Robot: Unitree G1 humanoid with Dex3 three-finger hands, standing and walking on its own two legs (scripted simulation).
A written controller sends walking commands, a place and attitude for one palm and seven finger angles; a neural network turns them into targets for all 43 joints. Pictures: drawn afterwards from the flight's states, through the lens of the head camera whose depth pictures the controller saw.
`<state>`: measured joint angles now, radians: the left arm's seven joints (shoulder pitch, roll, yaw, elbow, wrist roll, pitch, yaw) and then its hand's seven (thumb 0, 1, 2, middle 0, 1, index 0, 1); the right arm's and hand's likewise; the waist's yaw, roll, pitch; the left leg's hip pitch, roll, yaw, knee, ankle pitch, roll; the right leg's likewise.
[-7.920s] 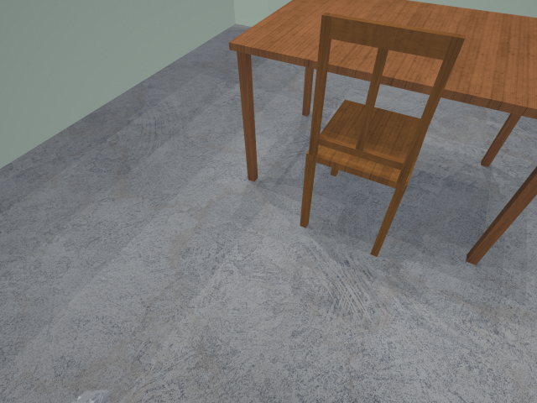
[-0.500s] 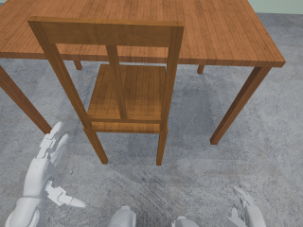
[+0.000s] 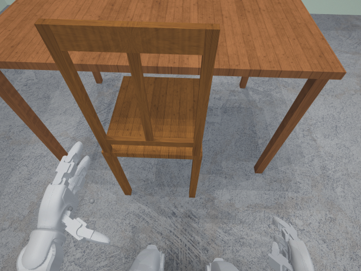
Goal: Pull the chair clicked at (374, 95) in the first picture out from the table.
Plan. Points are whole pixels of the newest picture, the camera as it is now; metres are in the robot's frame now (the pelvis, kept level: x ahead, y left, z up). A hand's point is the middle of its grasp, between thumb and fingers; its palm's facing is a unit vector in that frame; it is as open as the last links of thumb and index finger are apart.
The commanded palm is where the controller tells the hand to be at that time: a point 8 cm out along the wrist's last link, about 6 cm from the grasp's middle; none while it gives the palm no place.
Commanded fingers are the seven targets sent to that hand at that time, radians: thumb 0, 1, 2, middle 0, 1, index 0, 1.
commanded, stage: aim the fingers beside a spindle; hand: left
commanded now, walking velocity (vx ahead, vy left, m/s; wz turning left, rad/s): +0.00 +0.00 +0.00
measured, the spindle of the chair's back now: (143, 104) +0.54 +0.13 +0.02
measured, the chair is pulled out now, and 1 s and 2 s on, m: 0.00 0.00 0.00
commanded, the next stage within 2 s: push the fingers through the gap in 1.86 s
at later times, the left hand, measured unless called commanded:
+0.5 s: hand (114, 182) +0.30 +0.16 +0.02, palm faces -0.04 -1.00 -0.02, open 17.0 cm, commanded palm +0.29 +0.21 +0.02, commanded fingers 0.00 -0.50 0.30 -0.06 -0.08 -0.06 -0.08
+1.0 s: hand (138, 165) +0.35 +0.12 +0.00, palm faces -0.05 -1.00 -0.03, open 17.0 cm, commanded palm +0.34 +0.18 +0.00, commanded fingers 0.00 -0.50 0.30 -0.06 -0.08 -0.06 -0.08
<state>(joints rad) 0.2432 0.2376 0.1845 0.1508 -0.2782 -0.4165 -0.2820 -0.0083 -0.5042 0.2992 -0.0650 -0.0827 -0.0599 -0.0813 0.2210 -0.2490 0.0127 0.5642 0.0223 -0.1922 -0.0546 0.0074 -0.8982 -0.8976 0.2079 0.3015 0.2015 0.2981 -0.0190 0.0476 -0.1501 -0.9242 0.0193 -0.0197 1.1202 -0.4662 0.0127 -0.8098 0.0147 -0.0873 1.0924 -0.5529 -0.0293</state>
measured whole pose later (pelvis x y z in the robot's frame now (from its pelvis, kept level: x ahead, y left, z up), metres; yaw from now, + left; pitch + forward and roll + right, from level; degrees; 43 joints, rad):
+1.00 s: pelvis -0.01 +0.01 -0.03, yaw -1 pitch +20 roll -2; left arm -0.21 0.16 0.07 0.48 -0.13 -0.46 -0.04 -0.01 -0.50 0.30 -0.07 -0.08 -0.06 -0.08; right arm 0.23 -0.24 0.00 0.59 -0.01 -0.04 0.01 0.01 -0.90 -0.90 0.21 0.30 0.20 0.30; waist -0.06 0.04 -0.17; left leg -1.10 0.02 0.01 1.24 -0.49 0.02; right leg -1.00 0.01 -0.06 1.23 -0.58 -0.02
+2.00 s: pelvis -0.01 +0.00 -0.04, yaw -2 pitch +23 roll -1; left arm -0.35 0.16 0.11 0.65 -0.10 -0.51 -0.01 -0.01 -0.50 0.30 -0.07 -0.08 -0.06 -0.08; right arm 0.24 -0.24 0.00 0.58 -0.02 0.03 0.02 0.00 -0.90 -0.90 0.21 0.30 0.20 0.30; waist -0.07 0.04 -0.17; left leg -1.17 0.03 0.01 1.28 -0.51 0.02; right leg -1.08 0.02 -0.05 1.28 -0.60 -0.03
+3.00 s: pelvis -0.01 +0.01 -0.05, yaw -3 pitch +28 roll -3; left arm -0.81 0.28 0.29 1.09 -0.02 -0.55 0.02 -0.01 -0.50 0.30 -0.07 -0.08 -0.06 -0.08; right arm 0.31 -0.24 0.01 0.64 -0.06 0.08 0.05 0.00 -0.90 -0.90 0.21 0.30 0.20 0.30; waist -0.16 0.05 -0.17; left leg -1.29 0.04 0.01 1.32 -0.51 0.03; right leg -1.19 0.03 -0.05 1.31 -0.59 -0.02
